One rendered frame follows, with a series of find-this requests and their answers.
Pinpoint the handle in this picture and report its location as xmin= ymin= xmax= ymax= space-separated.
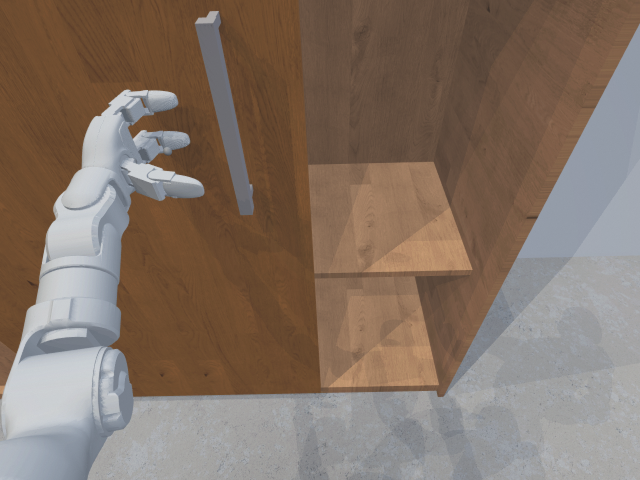
xmin=195 ymin=11 xmax=254 ymax=215

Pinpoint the left robot forearm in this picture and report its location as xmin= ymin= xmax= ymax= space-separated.
xmin=0 ymin=167 xmax=131 ymax=440

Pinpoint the robot left hand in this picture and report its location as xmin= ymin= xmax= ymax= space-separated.
xmin=82 ymin=90 xmax=204 ymax=201

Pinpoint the left robot upper arm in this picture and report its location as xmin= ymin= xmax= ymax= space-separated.
xmin=0 ymin=346 xmax=134 ymax=480

